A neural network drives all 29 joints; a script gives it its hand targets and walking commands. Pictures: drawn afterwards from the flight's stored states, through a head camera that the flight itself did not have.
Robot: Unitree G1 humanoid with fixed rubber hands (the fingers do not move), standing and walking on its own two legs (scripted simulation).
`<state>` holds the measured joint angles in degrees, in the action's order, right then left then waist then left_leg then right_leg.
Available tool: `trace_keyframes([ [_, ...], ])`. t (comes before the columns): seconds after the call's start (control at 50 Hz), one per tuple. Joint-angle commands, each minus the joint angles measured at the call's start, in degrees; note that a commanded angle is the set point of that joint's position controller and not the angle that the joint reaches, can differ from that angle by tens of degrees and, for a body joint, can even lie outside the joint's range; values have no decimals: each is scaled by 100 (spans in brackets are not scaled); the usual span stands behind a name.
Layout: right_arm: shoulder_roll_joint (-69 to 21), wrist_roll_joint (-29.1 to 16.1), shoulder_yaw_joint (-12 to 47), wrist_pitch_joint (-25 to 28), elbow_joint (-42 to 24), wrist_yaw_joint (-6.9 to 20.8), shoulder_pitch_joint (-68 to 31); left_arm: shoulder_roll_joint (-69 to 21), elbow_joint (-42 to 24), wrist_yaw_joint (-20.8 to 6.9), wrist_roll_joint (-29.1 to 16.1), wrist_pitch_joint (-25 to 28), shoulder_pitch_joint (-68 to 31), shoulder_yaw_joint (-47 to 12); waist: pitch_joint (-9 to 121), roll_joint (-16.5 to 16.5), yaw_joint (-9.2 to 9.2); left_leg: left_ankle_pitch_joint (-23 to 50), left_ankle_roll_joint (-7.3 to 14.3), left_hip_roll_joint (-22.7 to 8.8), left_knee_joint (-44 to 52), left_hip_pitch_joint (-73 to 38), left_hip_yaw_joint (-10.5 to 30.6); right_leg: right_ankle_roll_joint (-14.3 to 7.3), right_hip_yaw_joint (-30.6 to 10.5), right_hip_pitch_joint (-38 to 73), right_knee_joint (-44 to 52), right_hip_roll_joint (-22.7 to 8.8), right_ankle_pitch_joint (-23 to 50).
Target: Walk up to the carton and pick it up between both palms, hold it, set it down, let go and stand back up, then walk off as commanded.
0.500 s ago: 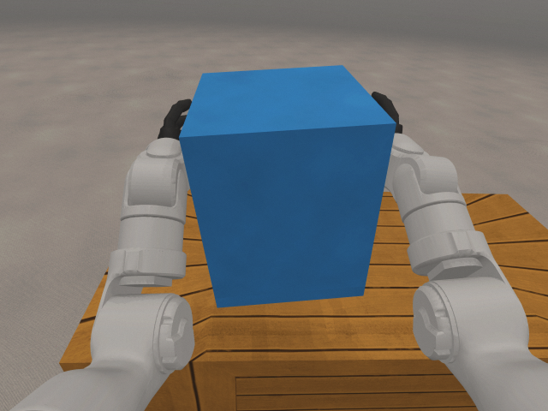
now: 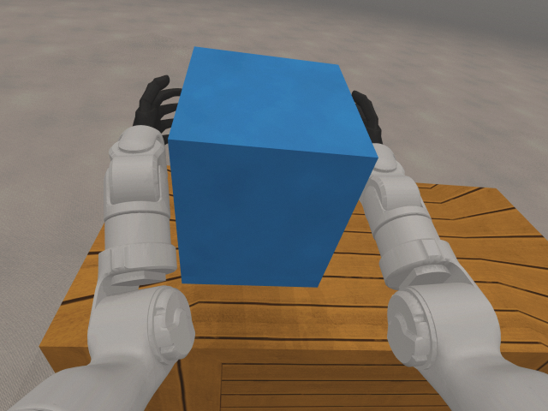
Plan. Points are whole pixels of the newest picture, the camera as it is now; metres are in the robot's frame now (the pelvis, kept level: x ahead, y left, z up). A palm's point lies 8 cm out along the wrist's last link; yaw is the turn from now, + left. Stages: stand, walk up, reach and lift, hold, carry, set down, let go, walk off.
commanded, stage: set down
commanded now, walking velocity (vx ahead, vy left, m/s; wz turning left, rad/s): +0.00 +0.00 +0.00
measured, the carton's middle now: (259, 174) +0.37 +0.04 +0.21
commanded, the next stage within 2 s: none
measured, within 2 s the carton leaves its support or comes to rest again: neither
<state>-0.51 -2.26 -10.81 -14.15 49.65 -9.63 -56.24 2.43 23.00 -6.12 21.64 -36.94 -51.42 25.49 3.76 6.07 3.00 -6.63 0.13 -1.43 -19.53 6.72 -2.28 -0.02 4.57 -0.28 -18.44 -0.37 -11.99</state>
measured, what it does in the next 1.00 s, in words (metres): stands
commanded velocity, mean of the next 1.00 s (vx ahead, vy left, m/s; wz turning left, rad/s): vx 0.00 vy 0.00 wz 0.00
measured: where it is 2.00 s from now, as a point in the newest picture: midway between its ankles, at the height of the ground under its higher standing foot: outside the picture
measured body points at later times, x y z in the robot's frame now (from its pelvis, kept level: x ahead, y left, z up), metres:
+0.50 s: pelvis +0.01 +0.00 +0.00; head -0.02 +0.05 +0.45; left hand +0.43 +0.16 +0.21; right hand +0.41 -0.13 +0.19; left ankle +0.05 +0.12 -0.75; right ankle -0.01 -0.11 -0.75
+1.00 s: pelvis +0.00 +0.00 +0.00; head -0.02 +0.05 +0.45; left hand +0.42 +0.16 +0.17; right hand +0.40 -0.13 +0.17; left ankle +0.05 +0.12 -0.75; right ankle -0.01 -0.11 -0.75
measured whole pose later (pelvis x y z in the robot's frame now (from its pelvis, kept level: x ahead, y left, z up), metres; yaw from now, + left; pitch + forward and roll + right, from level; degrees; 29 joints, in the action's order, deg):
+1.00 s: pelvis +0.00 +0.00 +0.00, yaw +0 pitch -6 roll +0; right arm -3.7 3.6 -14.7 -4.5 45.7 -9.4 -43.8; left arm 2.4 28.7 -3.8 19.5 -26.0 -44.9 17.5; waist -2.3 7.4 3.0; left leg -6.7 -0.1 -1.4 -19.3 6.4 -2.2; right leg -0.1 4.6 -0.1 -18.4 -0.4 -12.2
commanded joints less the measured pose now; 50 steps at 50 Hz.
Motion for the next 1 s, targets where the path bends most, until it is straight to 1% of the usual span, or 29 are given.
trace_keyframes([
  [0.0,-2478,-331,885,1040,-1412,398,-4164,-3166,-208,-770,-850,678,-3773,-2633,1599,-1188,642,1115,-310,243,117,-1871,-49,169,172,189,537,308,626],
  [0.04,-2359,-446,1146,1222,-1677,380,-4190,-3282,-301,-646,-929,686,-3393,-2962,1829,-1351,623,1688,-414,221,-60,-2137,10,140,204,132,557,315,800],
  [0.06,-2317,-450,1115,1340,-1790,367,-4263,-3353,-291,-614,-960,734,-3386,-3038,1928,-1412,621,1663,-444,212,-109,-2118,30,125,225,110,546,325,758],
  [0.08,-2293,-515,1265,1473,-2060,384,-4380,-3545,-490,-526,-1065,757,-3341,-3339,2223,-1526,593,2046,-547,150,-229,-2398,95,78,267,-90,533,374,777],
  [0.12,-2295,-730,1582,1653,-2704,356,-4688,-3752,-676,-362,-1242,780,-3182,-3595,2770,-1523,506,2677,-570,179,-461,-2565,123,57,264,5,514,404,1148],
  [0.14,-2359,-833,1744,1656,-2807,361,-4722,-3762,-652,-298,-1244,786,-3052,-3602,2786,-1514,334,2851,-550,167,-502,-2600,104,60,246,4,490,406,1266],
  [0.18,-2482,-968,2178,1683,-3239,342,-4874,-3749,-901,-204,-1304,806,-2941,-3694,2937,-1306,138,2967,-474,246,-539,-2533,60,132,206,159,480,391,1660],
  [0.24,-2477,-1051,2541,1523,-3219,289,-4628,-3721,-986,-153,-1313,748,-2699,-3726,2705,-1107,120,2882,-395,297,-519,-2451,60,218,174,250,417,351,2049],
  [0.26,-2466,-1094,2663,1465,-3224,274,-4461,-3688,-1121,-137,-1316,743,-2700,-3700,2741,-1117,45,2878,-391,287,-514,-2435,50,215,147,305,362,350,2159],
  [0.3,-2467,-1091,2748,1280,-3062,249,-4355,-3574,-876,-202,-1250,642,-2514,-3535,2381,-880,-3,2605,-315,348,-411,-2254,0,332,97,367,338,308,2426],
  [0.34,-2384,-961,2621,1116,-2687,218,-3942,-3501,-688,-297,-1145,579,-2309,-3323,2052,-792,140,2332,-263,347,-300,-2172,-2,389,81,369,348,275,2453],
  [0.44,-2510,-946,2591,1109,-2816,209,-3939,-3490,-583,-440,-1073,644,-2322,-3161,2311,-762,39,2148,-221,404,-237,-2029,-55,425,14,480,307,269,2703],
  [0.46,-2484,-870,2506,1065,-2697,177,-3846,-3443,-423,-482,-1059,649,-2278,-3084,2025,-679,140,2089,-209,388,-201,-2008,-39,477,59,388,327,256,2747],
  [0.52,-2498,-782,2391,1145,-2806,213,-3952,-3457,-437,-489,-1082,781,-2530,-3082,2211,-846,118,2003,-267,383,-189,-2001,-52,410,71,325,311,253,2524],
  [0.54,-2543,-704,2299,1167,-2708,224,-3940,-3557,-410,-477,-1139,840,-2686,-3212,2222,-960,208,1938,-280,388,-198,-1957,-23,424,49,187,338,232,2466],
  [0.56,-2570,-661,2283,1176,-2779,234,-4001,-3521,-271,-500,-1141,866,-2593,-3128,2232,-787,162,1829,-248,383,-163,-1866,-43,427,23,213,368,221,2428],
  [0.58,-2547,-570,2095,1171,-2598,254,-3906,-3501,-224,-514,-1108,914,-2695,-3077,2165,-884,212,1702,-251,386,-116,-1857,-51,401,61,117,413,214,2166],
  [0.62,-2656,-496,2025,1213,-2522,321,-3924,-3497,-133,-507,-1054,1004,-2745,-2961,2187,-900,91,1439,-221,384,-40,-1780,-90,379,29,121,455,217,1825],
  [0.64,-2587,-424,1946,1254,-2501,356,-4013,-3541,-192,-481,-1130,1069,-2994,-3097,2241,-908,178,1422,-261,344,-31,-1793,-70,357,85,-34,427,260,1673],
  [0.66,-2636,-285,1760,1242,-2232,395,-3962,-3442,180,-520,-987,1092,-2904,-2818,1825,-962,76,1059,-211,360,62,-1611,-119,354,31,-63,526,189,1339],
  [0.72,-2505,-21,1283,1239,-1892,464,-3913,-3393,757,-619,-860,1083,-2806,-2520,1405,-827,140,391,-122,304,292,-1405,-174,320,38,-237,655,154,620],
  [0.78,-2387,303,815,1212,-1289,573,-3599,-3231,1132,-692,-645,1117,-2817,-2207,913,-859,155,-329,-66,272,549,-1111,-255,277,37,-247,727,101,-114],
  [0.8,-2402,359,777,1224,-1211,593,-3561,-3164,1195,-706,-617,1152,-2831,-2126,808,-796,104,-423,-11,284,597,-1054,-292,297,2,-204,743,77,-178],
  [0.82,-2525,399,801,1291,-1365,604,-3622,-3182,1031,-687,-650,1222,-3007,-2191,1091,-800,92,-403,-32,269,573,-1081,-301,300,28,-237,677,83,-124],
  [0.84,-2494,453,666,1287,-1268,635,-3573,-3217,1052,-691,-706,1272,-3124,-2240,1085,-841,150,-523,-60,237,600,-1133,-302,260,50,-301,709,82,-321],
  [0.86,-2572,503,633,1405,-1346,657,-3651,-3361,879,-647,-794,1369,-3319,-2414,1383,-976,250,-353,-121,260,542,-1217,-272,251,65,-311,664,92,-106],
  [0.92,-2821,572,601,1601,-1423,704,-3870,-3555,1011,-542,-871,1591,-3469,-2531,1624,-1115,103,-76,-186,242,444,-1194,-277,221,103,-410,615,117,-9],
  [0.96,-2868,592,658,1673,-1435,709,-3757,-3560,1013,-491,-878,1672,-3301,-2597,1899,-1176,89,268,-220,238,345,-1264,-269,234,116,-347,572,117,256],
  [0.98,-2933,575,728,1661,-1380,725,-3584,-3485,1164,-499,-729,1670,-2978,-2352,1702,-1086,-83,380,-177,256,351,-1276,-275,235,91,-277,618,111,333],
])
